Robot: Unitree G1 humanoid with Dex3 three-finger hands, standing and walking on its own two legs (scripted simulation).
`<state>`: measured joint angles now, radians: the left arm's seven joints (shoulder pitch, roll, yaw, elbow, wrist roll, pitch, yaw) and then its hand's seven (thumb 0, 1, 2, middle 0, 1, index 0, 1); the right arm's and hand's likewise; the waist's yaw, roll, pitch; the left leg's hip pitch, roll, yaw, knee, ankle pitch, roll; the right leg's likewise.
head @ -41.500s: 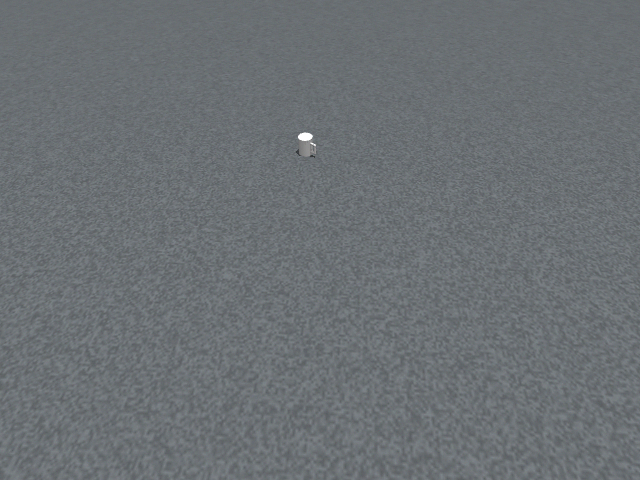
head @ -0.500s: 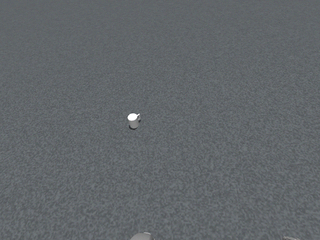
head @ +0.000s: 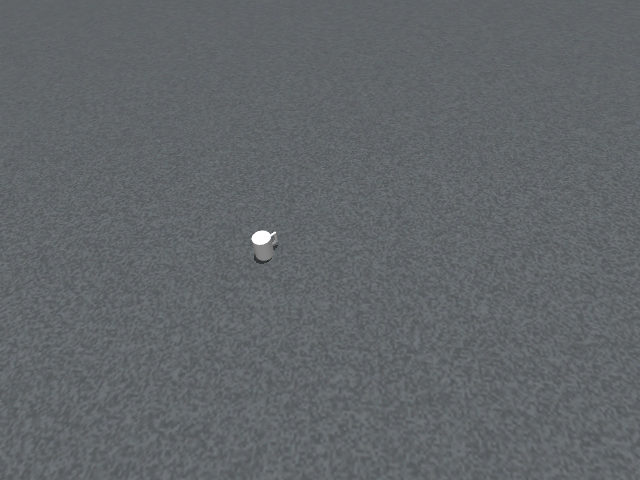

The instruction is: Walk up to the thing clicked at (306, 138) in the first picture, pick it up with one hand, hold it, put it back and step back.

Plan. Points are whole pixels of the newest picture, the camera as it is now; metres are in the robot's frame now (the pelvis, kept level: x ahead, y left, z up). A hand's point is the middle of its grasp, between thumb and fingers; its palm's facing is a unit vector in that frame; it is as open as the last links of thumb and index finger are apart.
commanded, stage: step back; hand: left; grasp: from above
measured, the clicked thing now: (266, 243) +1.12 +0.23 -0.71
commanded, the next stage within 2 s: stand in 0.46 s
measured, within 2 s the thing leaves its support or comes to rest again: neither
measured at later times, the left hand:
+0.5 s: hand out of the picture +0.13 +0.30 -0.14, palm faces +0.05 -0.93 -0.37, open 7.4 cm
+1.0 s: hand out of the picture +0.11 +0.27 -0.13, palm faces -0.01 -0.94 -0.34, open 7.4 cm
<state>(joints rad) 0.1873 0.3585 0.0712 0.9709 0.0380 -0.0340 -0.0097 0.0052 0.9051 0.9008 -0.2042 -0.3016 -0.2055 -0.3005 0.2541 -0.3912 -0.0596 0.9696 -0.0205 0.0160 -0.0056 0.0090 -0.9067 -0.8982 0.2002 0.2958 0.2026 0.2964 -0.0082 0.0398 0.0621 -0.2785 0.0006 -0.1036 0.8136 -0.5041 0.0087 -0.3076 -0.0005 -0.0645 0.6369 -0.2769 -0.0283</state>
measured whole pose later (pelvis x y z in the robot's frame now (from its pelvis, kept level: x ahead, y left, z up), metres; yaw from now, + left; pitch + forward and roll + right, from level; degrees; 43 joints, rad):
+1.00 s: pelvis +0.03 +0.02 +0.03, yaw +1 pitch -3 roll +0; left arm 0.08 0.35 0.00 1.16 0.01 -0.02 -0.01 0.00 0.90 0.90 -0.20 -0.30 -0.21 -0.30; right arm 0.08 -0.35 -0.01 1.15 -0.01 -0.01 0.01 0.01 -0.91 -0.90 0.20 0.30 0.20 0.30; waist 0.00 0.01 0.06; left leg -0.12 0.03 -0.01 0.33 -0.17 -0.02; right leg -0.11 -0.04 -0.06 0.34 -0.18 0.02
